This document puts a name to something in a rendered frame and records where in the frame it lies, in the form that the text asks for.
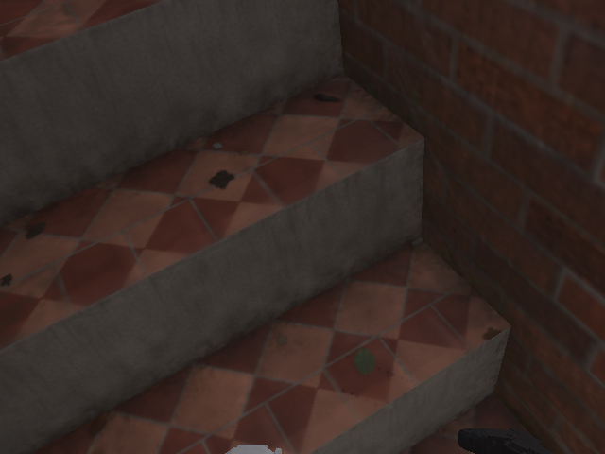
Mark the robot right hand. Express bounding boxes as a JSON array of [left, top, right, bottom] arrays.
[[458, 428, 556, 454]]

